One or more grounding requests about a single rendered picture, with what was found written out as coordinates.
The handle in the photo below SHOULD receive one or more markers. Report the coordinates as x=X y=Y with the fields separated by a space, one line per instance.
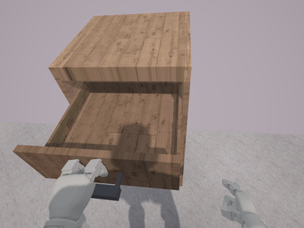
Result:
x=108 y=192

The left robot forearm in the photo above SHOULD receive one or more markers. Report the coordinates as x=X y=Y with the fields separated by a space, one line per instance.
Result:
x=61 y=223

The drawer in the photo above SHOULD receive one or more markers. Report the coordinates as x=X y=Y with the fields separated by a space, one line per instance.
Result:
x=134 y=127

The left robot hand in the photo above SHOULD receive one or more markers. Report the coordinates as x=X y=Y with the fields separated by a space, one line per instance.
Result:
x=72 y=191

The cabinet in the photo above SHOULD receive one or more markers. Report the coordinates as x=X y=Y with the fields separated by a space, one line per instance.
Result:
x=130 y=47

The right robot hand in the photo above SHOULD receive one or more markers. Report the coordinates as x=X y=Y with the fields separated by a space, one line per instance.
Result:
x=234 y=209

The right robot forearm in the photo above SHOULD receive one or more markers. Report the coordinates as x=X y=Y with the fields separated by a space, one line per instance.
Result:
x=252 y=221

